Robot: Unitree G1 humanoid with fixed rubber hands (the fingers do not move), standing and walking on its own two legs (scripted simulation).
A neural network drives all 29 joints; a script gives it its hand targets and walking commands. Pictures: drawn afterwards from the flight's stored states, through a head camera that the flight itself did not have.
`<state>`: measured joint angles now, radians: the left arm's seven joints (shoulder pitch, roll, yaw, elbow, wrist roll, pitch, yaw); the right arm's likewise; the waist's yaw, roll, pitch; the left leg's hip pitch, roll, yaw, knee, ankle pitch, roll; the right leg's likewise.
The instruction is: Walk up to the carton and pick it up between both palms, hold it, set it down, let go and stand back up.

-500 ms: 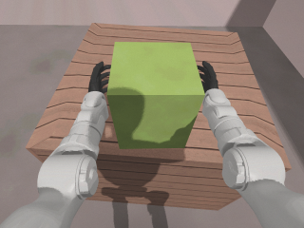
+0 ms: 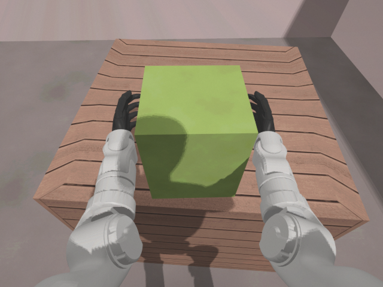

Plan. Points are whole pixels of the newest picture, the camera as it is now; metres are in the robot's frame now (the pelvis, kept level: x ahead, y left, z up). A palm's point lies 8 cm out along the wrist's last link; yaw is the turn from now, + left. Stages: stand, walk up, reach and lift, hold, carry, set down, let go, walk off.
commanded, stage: reach and lift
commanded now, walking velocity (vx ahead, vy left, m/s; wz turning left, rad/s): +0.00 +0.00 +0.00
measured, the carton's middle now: (193, 136) +0.45 +0.03 +0.05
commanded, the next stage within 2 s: none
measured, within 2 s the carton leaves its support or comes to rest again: leaves its support in 0.88 s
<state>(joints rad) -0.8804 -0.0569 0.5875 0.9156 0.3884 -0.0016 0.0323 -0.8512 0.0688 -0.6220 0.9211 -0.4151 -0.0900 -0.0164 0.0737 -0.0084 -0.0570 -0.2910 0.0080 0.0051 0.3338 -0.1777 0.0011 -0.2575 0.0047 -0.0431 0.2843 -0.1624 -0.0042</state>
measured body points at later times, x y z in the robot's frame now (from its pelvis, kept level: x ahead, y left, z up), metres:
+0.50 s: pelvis +0.00 +0.00 +0.00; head +0.05 +0.01 +0.45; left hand +0.43 +0.18 +0.10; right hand +0.45 -0.12 +0.10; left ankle -0.01 +0.11 -0.75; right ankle -0.02 -0.11 -0.75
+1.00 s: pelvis -0.01 +0.00 +0.00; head +0.02 +0.02 +0.45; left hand +0.41 +0.18 +0.11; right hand +0.43 -0.12 +0.11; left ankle -0.01 +0.11 -0.75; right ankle -0.02 -0.11 -0.75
